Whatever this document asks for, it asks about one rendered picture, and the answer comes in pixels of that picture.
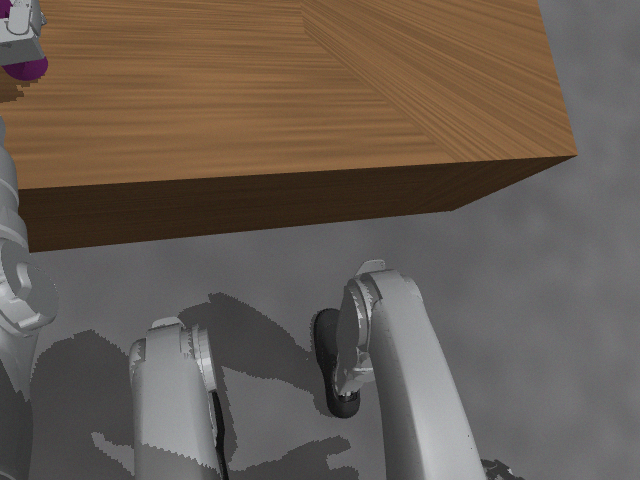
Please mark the left robot arm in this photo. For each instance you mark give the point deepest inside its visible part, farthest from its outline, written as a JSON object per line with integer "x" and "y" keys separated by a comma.
{"x": 28, "y": 301}

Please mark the left robot hand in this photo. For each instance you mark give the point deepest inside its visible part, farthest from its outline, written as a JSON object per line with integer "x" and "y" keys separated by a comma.
{"x": 19, "y": 34}

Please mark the right robot foot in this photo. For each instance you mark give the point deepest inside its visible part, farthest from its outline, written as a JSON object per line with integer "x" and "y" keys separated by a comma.
{"x": 326, "y": 353}

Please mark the right robot hand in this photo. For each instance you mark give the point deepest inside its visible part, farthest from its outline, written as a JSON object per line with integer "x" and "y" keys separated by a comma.
{"x": 498, "y": 471}

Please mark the can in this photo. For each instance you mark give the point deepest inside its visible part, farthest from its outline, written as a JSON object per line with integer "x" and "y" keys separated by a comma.
{"x": 24, "y": 71}

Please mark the left robot foot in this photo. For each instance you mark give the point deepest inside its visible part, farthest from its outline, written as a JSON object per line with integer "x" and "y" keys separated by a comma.
{"x": 220, "y": 437}

